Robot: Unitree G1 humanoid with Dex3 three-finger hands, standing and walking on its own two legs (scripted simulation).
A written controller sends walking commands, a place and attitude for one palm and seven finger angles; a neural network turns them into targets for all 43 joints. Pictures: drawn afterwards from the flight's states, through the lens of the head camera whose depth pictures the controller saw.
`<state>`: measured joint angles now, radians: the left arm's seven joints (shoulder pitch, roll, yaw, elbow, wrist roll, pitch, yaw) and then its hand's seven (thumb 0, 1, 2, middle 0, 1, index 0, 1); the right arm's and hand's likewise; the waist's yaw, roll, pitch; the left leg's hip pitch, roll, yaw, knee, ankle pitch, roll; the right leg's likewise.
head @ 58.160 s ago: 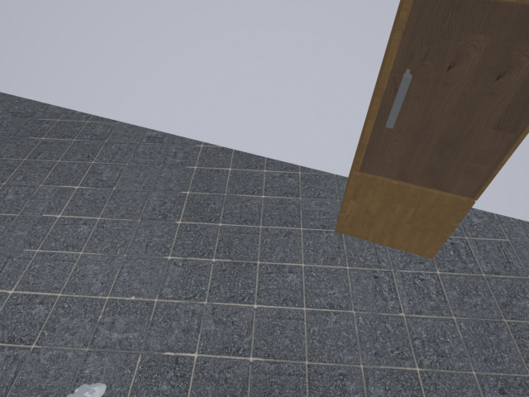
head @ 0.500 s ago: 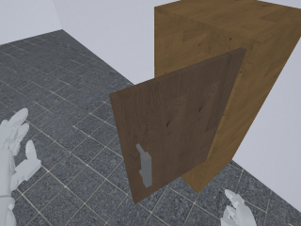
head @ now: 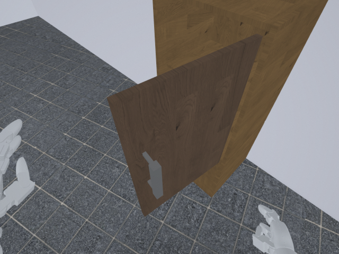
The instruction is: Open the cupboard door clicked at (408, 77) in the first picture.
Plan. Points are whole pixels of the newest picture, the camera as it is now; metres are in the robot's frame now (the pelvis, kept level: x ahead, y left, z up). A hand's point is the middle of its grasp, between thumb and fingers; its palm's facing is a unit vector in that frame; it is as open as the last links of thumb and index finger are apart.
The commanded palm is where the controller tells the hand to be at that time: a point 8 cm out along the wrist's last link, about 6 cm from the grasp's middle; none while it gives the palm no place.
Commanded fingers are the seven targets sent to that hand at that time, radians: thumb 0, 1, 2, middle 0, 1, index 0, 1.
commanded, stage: step back with the hand held close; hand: left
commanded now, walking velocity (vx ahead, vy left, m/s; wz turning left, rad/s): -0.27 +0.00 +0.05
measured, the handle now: (152, 176) +0.32 +0.07 -0.02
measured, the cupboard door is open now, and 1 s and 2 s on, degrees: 81 81 81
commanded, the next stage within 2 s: stop stepping back and stand still in 0.86 s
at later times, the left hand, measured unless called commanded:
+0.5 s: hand out of the picture +0.09 +0.29 +0.16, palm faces +0.51 -0.71 -0.48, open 7.4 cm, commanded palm +0.02 +0.32 +0.17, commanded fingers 0.00 0.90 0.90 -0.20 -0.30 -0.20 -0.30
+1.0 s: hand out of the picture +0.00 +0.27 +0.17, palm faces +0.40 -0.82 -0.40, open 7.4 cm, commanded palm -0.07 +0.31 +0.17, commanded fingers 0.00 0.90 0.90 -0.20 -0.30 -0.20 -0.30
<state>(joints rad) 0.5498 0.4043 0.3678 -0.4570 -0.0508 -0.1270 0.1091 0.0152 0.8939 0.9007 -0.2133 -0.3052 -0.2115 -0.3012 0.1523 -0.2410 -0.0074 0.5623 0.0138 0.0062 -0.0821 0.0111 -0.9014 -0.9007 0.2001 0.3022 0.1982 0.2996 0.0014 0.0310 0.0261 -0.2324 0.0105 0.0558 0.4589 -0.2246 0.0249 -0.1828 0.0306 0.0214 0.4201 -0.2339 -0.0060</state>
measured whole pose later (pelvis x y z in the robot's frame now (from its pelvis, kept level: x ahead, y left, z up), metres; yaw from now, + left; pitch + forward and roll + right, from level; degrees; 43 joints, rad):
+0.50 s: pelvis -0.09 +0.01 -0.02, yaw +5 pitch -2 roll -2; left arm 0.52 0.40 0.46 -0.52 -0.01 -0.22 0.14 0.01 0.89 0.90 -0.22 -0.31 -0.21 -0.30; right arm 0.22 -0.20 0.01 0.58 0.00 -0.09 -0.08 0.01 -0.90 -0.90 0.20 0.30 0.20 0.30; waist 0.00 0.02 0.06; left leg -0.45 0.01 0.03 0.66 -0.20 0.06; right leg -0.34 0.06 0.04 0.63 -0.26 0.01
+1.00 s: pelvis -0.21 +0.01 -0.01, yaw +1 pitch +5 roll -5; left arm 0.50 0.45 0.43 -0.61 -0.07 -0.20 0.15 0.01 0.89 0.90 -0.21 -0.31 -0.21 -0.30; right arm 0.12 -0.14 0.02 0.63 -0.03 -0.14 -0.04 0.01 -0.90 -0.90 0.20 0.30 0.20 0.30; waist 0.00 -0.02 -0.01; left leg -0.49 0.08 0.05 0.29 0.11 0.04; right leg -0.14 0.08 -0.02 0.64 -0.54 -0.01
